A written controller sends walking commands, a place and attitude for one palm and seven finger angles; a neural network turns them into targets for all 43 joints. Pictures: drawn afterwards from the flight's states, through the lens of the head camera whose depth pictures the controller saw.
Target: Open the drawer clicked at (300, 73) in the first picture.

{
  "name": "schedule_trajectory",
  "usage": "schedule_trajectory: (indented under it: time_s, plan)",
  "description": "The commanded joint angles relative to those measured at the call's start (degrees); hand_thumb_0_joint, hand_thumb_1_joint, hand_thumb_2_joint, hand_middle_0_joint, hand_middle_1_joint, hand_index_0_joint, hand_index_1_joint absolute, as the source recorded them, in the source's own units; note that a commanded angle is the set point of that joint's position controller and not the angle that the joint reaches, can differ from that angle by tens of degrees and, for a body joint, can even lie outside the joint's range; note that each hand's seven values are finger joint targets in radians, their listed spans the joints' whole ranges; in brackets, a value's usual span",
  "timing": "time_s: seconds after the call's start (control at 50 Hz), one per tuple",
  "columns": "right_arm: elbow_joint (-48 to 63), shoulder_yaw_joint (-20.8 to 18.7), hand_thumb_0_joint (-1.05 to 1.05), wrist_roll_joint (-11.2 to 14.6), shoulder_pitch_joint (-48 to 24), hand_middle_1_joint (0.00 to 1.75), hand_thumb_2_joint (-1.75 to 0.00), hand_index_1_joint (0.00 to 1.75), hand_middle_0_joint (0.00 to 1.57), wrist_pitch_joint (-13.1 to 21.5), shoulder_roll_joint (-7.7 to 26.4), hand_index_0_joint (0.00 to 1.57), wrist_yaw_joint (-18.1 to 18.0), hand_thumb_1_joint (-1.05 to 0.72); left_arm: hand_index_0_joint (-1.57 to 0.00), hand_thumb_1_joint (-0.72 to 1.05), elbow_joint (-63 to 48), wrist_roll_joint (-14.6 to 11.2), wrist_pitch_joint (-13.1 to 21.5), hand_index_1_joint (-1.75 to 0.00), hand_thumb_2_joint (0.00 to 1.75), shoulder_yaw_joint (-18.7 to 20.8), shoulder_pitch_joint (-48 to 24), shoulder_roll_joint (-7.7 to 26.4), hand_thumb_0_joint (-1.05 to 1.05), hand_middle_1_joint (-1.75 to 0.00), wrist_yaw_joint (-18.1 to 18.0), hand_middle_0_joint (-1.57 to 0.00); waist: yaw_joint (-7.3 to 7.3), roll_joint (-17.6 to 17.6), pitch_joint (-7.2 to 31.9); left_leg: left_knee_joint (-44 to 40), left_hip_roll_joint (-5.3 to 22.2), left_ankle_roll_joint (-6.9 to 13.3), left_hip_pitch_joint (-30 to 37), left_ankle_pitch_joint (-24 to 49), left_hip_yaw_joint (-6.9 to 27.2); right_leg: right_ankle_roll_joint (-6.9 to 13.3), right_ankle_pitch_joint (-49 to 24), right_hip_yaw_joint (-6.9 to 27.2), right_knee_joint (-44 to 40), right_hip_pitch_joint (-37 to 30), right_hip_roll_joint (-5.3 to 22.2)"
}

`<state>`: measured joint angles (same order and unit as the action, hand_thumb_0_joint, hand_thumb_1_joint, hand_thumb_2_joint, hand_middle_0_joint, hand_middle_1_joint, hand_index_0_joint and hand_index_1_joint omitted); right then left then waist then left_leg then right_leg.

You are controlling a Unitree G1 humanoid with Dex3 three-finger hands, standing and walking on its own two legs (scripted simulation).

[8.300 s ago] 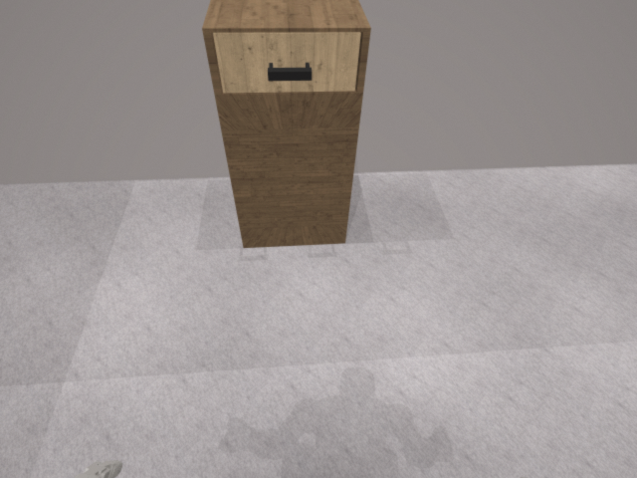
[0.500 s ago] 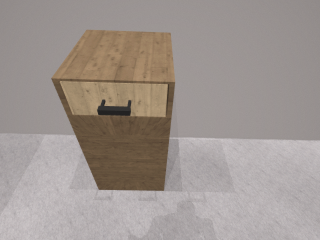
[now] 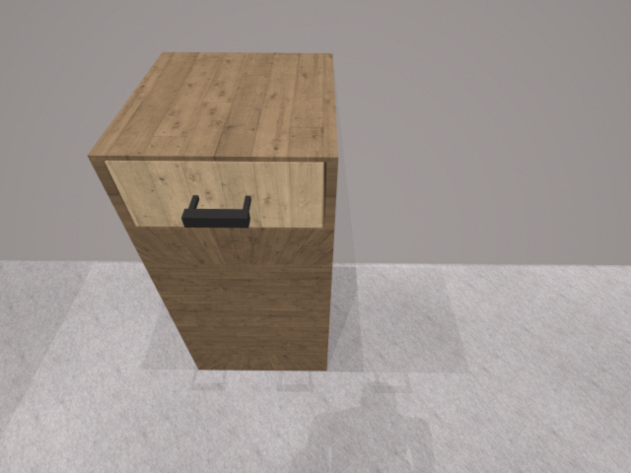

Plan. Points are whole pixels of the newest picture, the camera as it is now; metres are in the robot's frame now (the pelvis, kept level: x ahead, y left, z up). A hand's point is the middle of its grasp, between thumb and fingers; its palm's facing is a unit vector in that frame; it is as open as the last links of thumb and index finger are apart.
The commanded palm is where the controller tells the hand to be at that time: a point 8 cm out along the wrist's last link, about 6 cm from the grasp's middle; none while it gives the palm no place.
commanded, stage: come to a stop and stand still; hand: left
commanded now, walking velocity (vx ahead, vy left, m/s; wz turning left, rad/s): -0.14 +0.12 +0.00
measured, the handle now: (219, 209) +0.55 +0.21 +0.00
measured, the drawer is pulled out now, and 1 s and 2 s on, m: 0.00 0.00 0.00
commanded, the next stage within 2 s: look again from close up in 1.76 s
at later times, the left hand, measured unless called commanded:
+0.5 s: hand out of the picture +0.02 +0.21 -0.18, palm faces +0.02 -0.97 -0.25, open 7.3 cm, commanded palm none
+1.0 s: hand out of the picture -0.05 +0.18 -0.17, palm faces +0.02 -0.98 -0.19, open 7.4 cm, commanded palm none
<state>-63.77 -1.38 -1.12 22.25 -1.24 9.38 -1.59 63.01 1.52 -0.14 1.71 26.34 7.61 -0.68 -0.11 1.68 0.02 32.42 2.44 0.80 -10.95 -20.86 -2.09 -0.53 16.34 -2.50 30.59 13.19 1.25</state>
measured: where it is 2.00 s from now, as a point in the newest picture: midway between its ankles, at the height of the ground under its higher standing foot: outside the picture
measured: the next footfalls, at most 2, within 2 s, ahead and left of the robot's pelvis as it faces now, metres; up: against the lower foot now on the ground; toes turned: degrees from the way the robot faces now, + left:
none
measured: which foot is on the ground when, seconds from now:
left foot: down 0.00-1.00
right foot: down 0.00-1.00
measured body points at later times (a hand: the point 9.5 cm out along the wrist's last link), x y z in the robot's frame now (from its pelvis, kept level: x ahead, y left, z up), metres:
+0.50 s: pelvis -0.01 +0.02 +0.00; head +0.00 +0.03 +0.44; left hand +0.02 +0.26 -0.16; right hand +0.05 -0.22 -0.15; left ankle -0.02 +0.11 -0.73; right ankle +0.00 -0.13 -0.73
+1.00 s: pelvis -0.04 +0.01 +0.00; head -0.04 +0.01 +0.45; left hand -0.05 +0.23 -0.15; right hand -0.04 -0.22 -0.15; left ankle -0.02 +0.11 -0.73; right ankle +0.00 -0.13 -0.73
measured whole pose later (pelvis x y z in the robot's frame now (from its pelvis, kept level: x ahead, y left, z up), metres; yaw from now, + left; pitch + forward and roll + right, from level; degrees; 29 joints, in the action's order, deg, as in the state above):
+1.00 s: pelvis -0.04 +0.01 +0.00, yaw +0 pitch -1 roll +0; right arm -59.3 0.5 -1.1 19.5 -0.6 10.2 -0.7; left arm 60.4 1.0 -0.5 -0.5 20.7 8.5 -1.2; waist -0.4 0.3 -0.7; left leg 28.9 0.1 1.9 -13.7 -14.3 -5.2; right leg -1.5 12.1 -1.5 28.8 15.6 3.1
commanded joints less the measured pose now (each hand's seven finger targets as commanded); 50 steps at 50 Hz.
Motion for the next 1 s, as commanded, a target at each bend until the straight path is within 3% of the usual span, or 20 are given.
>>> schedule_trajectory:
  time_s: [0.0,0.04,0.06,0.08,0.1,0.14,0.18,0.24,0.34,0.36,0.38,0.4,0.42,0.46,0.48,0.54,0.58,0.74,0.86,0.98]
  plan:
    - [3.91,0.17,0.00,0.39,-2.14,0.30,-0.90,0.30,0.20,1.76,1.73,0.20,-0.27,-0.90,-0.20,0.90,-0.77,-0.54,1.79,-0.30,0.90,1.09,5.18,5.98,0.00,-0.30,-1.28,-0.20,0.99,-12.85,-6.66,6.61,0.12,0.95,-12.89,-3.24,-1.23,8.65,-3.37,17.46,-16.23,-3.61,13.26]
    - [1.77,0.81,0.00,0.79,0.51,0.30,-0.90,0.30,0.20,2.08,0.21,0.20,-0.44,-0.90,-0.20,0.90,-1.15,-0.58,2.11,-0.30,0.90,0.23,0.74,4.30,0.00,-0.30,-1.74,-0.20,-1.62,-6.66,-3.93,-3.19,1.38,0.41,-3.80,4.60,-0.16,7.21,-21.86,9.67,-10.42,-1.60,10.93]
    - [0.20,0.93,0.00,0.96,2.48,0.30,-0.90,0.30,0.20,2.45,0.53,0.20,-0.59,-0.90,-0.20,0.90,-1.06,-0.94,2.26,-0.30,0.90,-0.25,-0.29,3.47,0.00,-0.30,-1.83,-0.20,-2.04,-3.33,-2.04,-8.14,2.49,0.48,1.47,17.87,1.24,4.48,-27.97,5.06,-6.55,-1.48,7.17]
    - [-0.65,0.51,0.00,0.93,3.00,0.30,-0.90,0.30,0.20,2.71,1.92,0.20,-0.92,-0.90,-0.20,0.90,-1.16,-0.98,2.06,-0.30,0.90,-0.43,0.09,2.78,0.00,-0.30,-2.16,-0.20,-1.08,-0.74,-1.44,-6.76,4.42,0.62,3.31,30.33,1.94,2.53,-28.03,3.20,-4.95,-2.30,4.70]
    - [-0.66,0.33,0.00,1.05,2.17,0.30,-0.90,0.30,0.20,2.76,2.81,0.20,-1.27,-0.90,-0.20,0.90,-1.14,-0.94,1.81,-0.30,0.90,-0.38,0.77,3.00,0.00,-0.30,-2.50,-0.20,-0.39,2.30,-1.42,-4.97,4.72,0.52,3.38,38.47,1.21,1.73,-30.06,2.82,-4.15,-3.70,5.03]
    - [0.70,-0.25,0.00,1.17,0.94,0.30,-0.90,0.30,0.20,2.10,3.20,0.20,-1.60,-0.90,-0.20,0.90,-1.50,-0.90,1.44,-0.30,0.90,0.18,1.42,4.83,0.00,-0.30,-3.03,-0.20,-0.07,1.05,-0.77,-3.05,4.28,0.14,2.90,40.93,0.59,1.84,-37.15,3.50,-1.92,-5.00,5.89]
    - [1.99,-0.94,0.00,1.11,0.40,0.30,-0.90,0.30,0.20,1.50,3.92,0.20,-1.51,-0.90,-0.20,0.90,-2.45,-0.72,1.11,-0.30,0.90,0.62,0.85,5.67,0.00,-0.30,-3.24,-0.20,-0.12,-1.27,0.41,-1.98,4.05,-0.01,1.99,38.86,0.11,2.05,-40.50,3.80,-0.09,-5.69,6.62]
    - [3.13,-1.62,0.00,0.73,-1.34,0.30,-0.90,0.30,0.20,0.90,4.16,0.20,-1.36,-0.90,-0.20,0.90,-4.16,-0.52,0.52,-0.30,0.90,1.01,-1.21,5.62,0.00,-0.30,-3.21,-0.20,-0.08,-2.65,1.11,-1.42,4.16,0.08,2.00,35.83,0.24,2.42,-37.28,4.20,0.53,-4.20,6.78]
    - [4.62,-1.60,0.00,0.49,-3.92,0.30,-0.90,0.30,0.20,0.88,5.33,0.20,-1.02,-0.90,-0.20,0.90,-5.50,-0.45,-0.23,-0.30,0.90,0.75,-4.67,5.28,0.00,-0.30,-2.65,-0.20,-0.03,0.32,0.82,-4.60,5.34,1.34,1.69,32.97,1.98,1.63,-25.17,3.38,0.22,-2.78,4.59]
    - [9.62,-2.13,0.00,1.71,-10.23,0.30,-0.90,0.30,0.20,1.96,7.67,0.20,-0.49,-0.90,-0.20,0.90,-3.79,-0.50,0.59,-0.30,0.90,0.77,-1.57,9.13,0.00,-0.30,-4.26,-0.20,1.79,-4.95,0.45,6.29,6.26,-0.73,-0.08,32.01,-0.22,1.31,-39.07,6.57,-3.52,-0.39,8.09]
    - [11.96,-1.44,0.00,1.56,-9.50,0.30,-0.90,0.30,0.20,1.30,6.63,0.20,0.32,-0.90,-0.20,0.90,-5.44,-0.34,1.36,-0.30,0.90,0.66,-4.49,10.75,0.00,-0.30,-3.61,-0.20,-0.69,-7.92,0.35,3.90,2.83,-0.95,-3.03,16.58,-1.35,3.27,-41.10,7.60,-2.68,-3.19,10.42]
    - [11.35,-1.26,0.00,0.98,-5.02,0.30,-0.90,0.30,0.20,1.31,4.28,0.20,0.51,-0.90,-0.20,0.90,-7.17,-0.41,1.38,-0.30,0.90,0.32,-6.40,10.13,0.00,-0.30,-3.29,-0.20,-1.82,-10.31,6.07,-0.20,1.05,0.15,-1.99,6.50,-0.60,4.54,-33.30,8.37,-0.94,-4.52,10.45]
    - [10.86,-1.13,0.00,0.70,-4.09,0.30,-0.90,0.30,0.20,1.41,4.96,0.20,0.57,-0.90,-0.20,0.90,-8.34,-0.47,0.89,-0.30,0.90,0.18,-8.91,9.46,0.00,-0.30,-2.99,-0.20,-2.08,-6.72,6.50,-2.33,1.80,0.74,-0.53,9.39,0.53,4.12,-23.72,6.49,0.15,-3.41,8.29]
    - [11.29,-0.94,0.00,0.16,-5.74,0.30,-0.90,0.30,0.20,1.70,6.86,0.20,0.55,-0.90,-0.20,0.90,-9.61,-0.60,0.02,-0.30,0.90,-0.09,-9.50,8.95,0.00,-0.30,-2.31,-0.20,-0.47,6.37,1.21,-6.64,5.76,2.39,-2.47,18.93,5.18,2.47,-7.45,2.52,1.34,0.92,3.17]
    - [11.93,-0.82,0.00,0.04,-6.34,0.30,-0.90,0.30,0.20,1.64,7.75,0.20,0.55,-0.90,-0.20,0.90,-9.74,-0.42,-0.37,-0.30,0.90,-0.35,-9.08,8.76,0.00,-0.30,-2.14,-0.20,-0.04,9.35,-1.00,-8.84,7.59,3.17,-4.14,19.70,6.48,2.04,-1.46,0.79,1.66,1.60,1.89]
    - [13.34,-0.70,0.00,-0.10,-8.00,0.30,-0.90,0.30,0.20,1.28,8.70,0.20,0.63,-0.90,-0.20,0.90,-9.67,-0.27,-0.84,-0.30,0.90,-0.75,-8.71,8.43,0.00,-0.30,-1.33,-0.20,0.78,2.21,-6.12,-13.52,6.36,3.15,-11.58,-0.84,7.70,2.01,-0.50,1.24,-0.68,0.17,1.65]
    - [13.44,-0.62,0.00,-0.20,-7.56,0.30,-0.90,0.30,0.20,1.29,8.78,0.20,0.95,-0.90,-0.20,0.90,-9.93,-0.16,-0.69,-0.30,0.90,-0.86,-8.84,8.85,0.00,-0.30,-1.07,-0.20,0.51,1.46,-7.35,-15.66,4.93,2.62,-12.97,-8.02,7.64,2.10,-0.18,2.07,-1.95,0.38,1.81]
    - [11.37,-0.25,0.00,-0.15,-5.30,0.30,-0.90,0.30,0.20,1.64,9.20,0.20,1.10,-0.90,-0.20,0.90,-9.30,-0.18,0.05,-0.30,0.90,-0.98,-7.17,8.68,0.00,-0.30,-0.78,-0.20,0.38,-1.30,-5.35,-16.75,4.31,2.42,-11.05,-9.65,6.87,1.71,1.40,3.20,-5.07,0.49,2.81]
    - [8.80,0.20,0.00,0.01,-2.68,0.30,-0.90,0.30,0.20,1.85,7.60,0.20,0.90,-0.90,-0.20,0.90,-7.33,-0.38,0.75,-0.30,0.90,-1.05,-5.66,7.93,0.00,-0.30,-0.77,-0.20,-0.26,-2.76,-4.35,-13.58,2.98,2.06,-7.80,-5.09,4.97,2.09,4.09,5.64,-7.91,2.98,4.03]
    - [6.12,0.64,0.00,0.27,-0.68,0.30,-0.90,0.30,0.20,2.16,5.99,0.20,0.63,-0.90,-0.20,0.90,-4.84,-0.52,1.10,-0.30,0.90,-1.20,-4.61,6.68,0.00,-0.30,-0.92,-0.20,-0.49,-2.23,-4.62,-12.83,3.05,1.67,-6.46,-2.02,4.21,2.25,2.50,5.69,-8.28,3.26,4.24]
